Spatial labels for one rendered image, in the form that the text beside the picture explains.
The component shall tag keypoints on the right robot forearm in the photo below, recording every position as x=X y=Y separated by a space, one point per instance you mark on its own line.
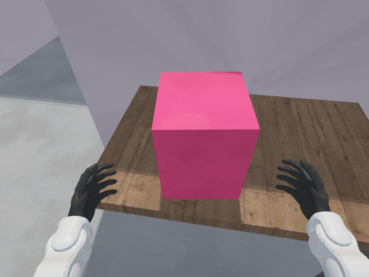
x=335 y=247

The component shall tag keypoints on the left robot forearm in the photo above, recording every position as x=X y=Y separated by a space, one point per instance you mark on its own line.
x=68 y=250

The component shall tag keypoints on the robot right hand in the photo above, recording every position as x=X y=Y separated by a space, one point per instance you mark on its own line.
x=309 y=189

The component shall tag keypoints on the robot left hand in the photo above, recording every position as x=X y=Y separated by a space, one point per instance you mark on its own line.
x=86 y=196

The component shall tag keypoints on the table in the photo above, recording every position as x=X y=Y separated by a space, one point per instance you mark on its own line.
x=332 y=136

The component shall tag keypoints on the carton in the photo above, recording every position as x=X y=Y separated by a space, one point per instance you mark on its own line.
x=204 y=133

